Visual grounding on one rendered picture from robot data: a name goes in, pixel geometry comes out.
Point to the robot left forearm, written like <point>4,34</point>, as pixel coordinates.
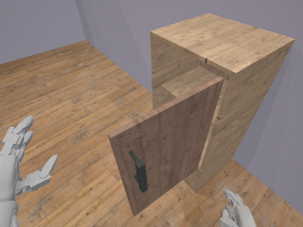
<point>8,212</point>

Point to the handle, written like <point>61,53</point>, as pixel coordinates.
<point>141,175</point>

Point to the left robot hand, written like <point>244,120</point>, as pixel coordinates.
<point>12,153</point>

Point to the cupboard door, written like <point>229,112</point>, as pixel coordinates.
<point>170,141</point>

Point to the right robot hand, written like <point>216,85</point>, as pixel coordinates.
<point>241,215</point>

